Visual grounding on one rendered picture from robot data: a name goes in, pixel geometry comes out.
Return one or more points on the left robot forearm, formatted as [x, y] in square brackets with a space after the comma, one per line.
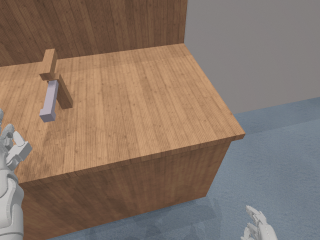
[11, 213]

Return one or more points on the tap lever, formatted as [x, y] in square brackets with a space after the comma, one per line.
[47, 114]

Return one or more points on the left robot hand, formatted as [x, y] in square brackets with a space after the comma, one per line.
[11, 156]

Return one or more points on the counter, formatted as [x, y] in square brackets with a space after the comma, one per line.
[138, 126]

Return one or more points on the right robot hand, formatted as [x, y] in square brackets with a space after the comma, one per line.
[262, 230]

